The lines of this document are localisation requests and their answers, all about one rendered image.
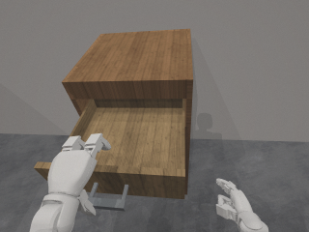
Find cabinet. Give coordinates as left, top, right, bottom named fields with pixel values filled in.
left=62, top=28, right=193, bottom=195

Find robot left hand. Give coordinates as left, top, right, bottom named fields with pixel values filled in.
left=47, top=133, right=111, bottom=217

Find right robot forearm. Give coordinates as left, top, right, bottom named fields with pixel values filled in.
left=237, top=211, right=268, bottom=232

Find handle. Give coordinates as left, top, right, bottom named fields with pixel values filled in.
left=88, top=182, right=129, bottom=212

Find robot right hand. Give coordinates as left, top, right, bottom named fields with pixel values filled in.
left=215, top=178, right=253, bottom=224

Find drawer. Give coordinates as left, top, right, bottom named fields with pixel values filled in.
left=34, top=99, right=185, bottom=199

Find left robot forearm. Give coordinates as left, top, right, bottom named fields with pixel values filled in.
left=29, top=192, right=80, bottom=232

